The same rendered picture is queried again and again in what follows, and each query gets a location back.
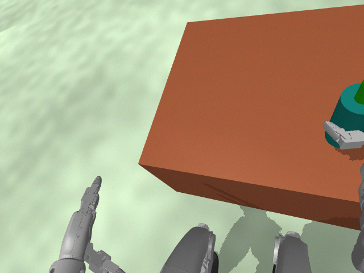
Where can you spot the right robot arm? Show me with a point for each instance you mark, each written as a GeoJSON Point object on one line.
{"type": "Point", "coordinates": [357, 255]}

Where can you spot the left robot arm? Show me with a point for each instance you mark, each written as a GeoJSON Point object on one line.
{"type": "Point", "coordinates": [68, 265]}

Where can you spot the left robot hand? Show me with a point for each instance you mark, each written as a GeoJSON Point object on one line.
{"type": "Point", "coordinates": [76, 242]}

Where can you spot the right robot hand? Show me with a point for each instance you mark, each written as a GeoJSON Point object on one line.
{"type": "Point", "coordinates": [345, 139]}

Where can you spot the bottle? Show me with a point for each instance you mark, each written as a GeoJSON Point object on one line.
{"type": "Point", "coordinates": [349, 111]}

